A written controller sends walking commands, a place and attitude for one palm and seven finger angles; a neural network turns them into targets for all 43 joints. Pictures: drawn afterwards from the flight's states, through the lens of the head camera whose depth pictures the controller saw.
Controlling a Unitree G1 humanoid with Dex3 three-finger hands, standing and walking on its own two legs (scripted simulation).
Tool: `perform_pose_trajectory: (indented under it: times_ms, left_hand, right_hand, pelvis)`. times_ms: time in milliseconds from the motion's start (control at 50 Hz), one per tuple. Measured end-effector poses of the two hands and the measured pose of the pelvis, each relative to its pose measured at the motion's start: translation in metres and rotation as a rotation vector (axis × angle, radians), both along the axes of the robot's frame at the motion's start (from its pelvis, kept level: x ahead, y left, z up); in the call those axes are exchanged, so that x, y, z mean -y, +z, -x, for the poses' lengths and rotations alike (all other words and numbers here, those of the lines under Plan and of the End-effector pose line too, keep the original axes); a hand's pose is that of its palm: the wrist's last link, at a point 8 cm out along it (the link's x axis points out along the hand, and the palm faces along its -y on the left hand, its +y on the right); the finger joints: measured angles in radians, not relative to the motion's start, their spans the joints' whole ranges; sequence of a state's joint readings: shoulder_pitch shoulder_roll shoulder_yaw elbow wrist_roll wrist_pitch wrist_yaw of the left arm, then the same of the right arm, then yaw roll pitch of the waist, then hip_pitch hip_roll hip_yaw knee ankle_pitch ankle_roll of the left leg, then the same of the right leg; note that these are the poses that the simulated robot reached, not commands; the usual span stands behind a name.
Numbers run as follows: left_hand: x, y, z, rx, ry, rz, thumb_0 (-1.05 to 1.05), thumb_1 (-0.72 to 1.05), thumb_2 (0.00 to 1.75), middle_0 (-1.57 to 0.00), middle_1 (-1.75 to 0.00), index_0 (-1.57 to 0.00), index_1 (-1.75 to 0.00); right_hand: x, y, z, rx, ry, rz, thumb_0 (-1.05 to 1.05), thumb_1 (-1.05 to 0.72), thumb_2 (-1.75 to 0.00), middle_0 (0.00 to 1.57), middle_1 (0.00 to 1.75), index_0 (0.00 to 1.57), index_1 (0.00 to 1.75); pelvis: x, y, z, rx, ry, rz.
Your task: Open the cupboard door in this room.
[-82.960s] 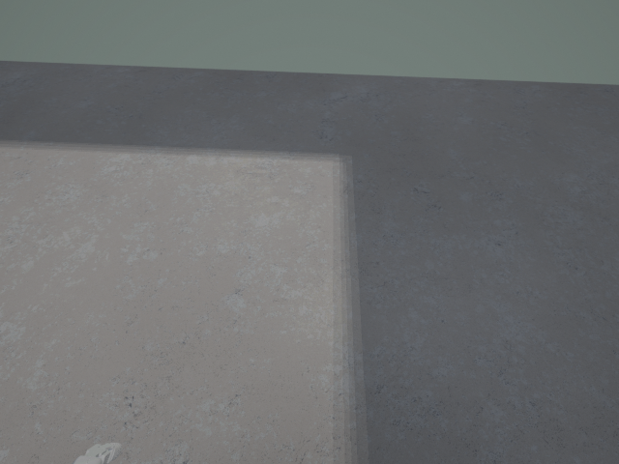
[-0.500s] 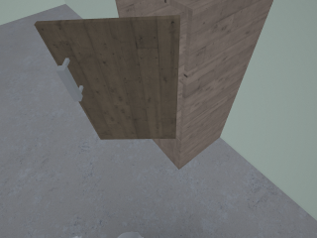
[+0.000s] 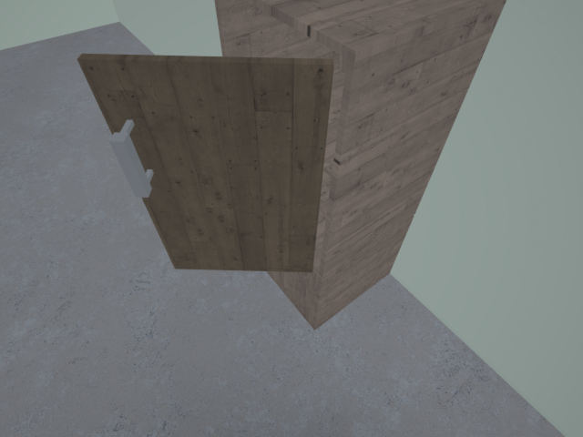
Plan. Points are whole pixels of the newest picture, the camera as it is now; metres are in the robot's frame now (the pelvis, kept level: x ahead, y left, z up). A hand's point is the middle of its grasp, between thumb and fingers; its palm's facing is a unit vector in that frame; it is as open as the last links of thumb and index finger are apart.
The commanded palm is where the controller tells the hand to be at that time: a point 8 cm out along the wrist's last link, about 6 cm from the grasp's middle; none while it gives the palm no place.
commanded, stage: look again from close up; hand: left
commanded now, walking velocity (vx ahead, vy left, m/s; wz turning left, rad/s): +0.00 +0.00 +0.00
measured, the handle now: (136, 159) +0.55 +0.31 +0.05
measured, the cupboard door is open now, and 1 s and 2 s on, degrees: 51 51 51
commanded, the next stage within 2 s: come to a stop and stand still in 0.48 s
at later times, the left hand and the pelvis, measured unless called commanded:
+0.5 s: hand out of the picture -0.02 +0.21 -0.18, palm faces +0.00 -0.98 -0.19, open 7.3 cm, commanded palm none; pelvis -0.02 +0.04 +0.00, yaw -2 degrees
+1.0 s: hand out of the picture -0.01 +0.22 -0.18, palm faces +0.00 -0.98 -0.20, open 7.3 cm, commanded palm none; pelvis -0.02 +0.05 -0.01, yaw -2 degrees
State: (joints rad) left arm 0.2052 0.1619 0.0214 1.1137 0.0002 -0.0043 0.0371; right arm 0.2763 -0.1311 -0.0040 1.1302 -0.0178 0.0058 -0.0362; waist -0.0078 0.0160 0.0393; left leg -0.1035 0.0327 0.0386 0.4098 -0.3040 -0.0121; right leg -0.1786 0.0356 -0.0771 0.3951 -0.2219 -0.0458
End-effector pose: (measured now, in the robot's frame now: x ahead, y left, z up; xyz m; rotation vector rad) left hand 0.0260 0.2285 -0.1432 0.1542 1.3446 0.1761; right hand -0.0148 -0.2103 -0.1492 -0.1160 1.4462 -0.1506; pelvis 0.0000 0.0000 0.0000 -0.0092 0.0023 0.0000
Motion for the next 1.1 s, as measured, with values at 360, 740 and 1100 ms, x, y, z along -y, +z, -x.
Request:
perform_pose_trajectory:
  times_ms: [360,740,1100]
  left_hand:
    - [-0.028,-0.004,0.041,-0.008,-0.030,0.017,0.00,0.91,0.89,-0.20,-0.30,-0.20,-0.30]
    - [-0.032,-0.009,0.050,-0.060,-0.038,0.023,0.00,0.91,0.90,-0.20,-0.30,-0.20,-0.30]
    - [-0.036,-0.004,0.033,-0.007,-0.041,0.011,0.00,0.92,0.89,-0.20,-0.30,-0.20,-0.30]
  right_hand:
    - [-0.029,-0.002,0.007,0.119,0.019,0.008,0.01,-0.93,-0.90,0.20,0.30,0.20,0.30]
    - [-0.040,-0.002,0.030,0.036,-0.007,0.008,0.01,-0.91,-0.90,0.20,0.30,0.20,0.30]
    - [-0.032,-0.002,-0.003,0.136,0.019,0.017,0.01,-0.93,-0.90,0.20,0.30,0.20,0.30]
  pelvis:
    - [-0.037,-0.005,0.020,0.032,-0.026,-0.012]
    - [-0.045,-0.005,0.021,0.022,-0.032,-0.009]
    - [-0.044,-0.005,0.016,0.030,-0.031,-0.014]
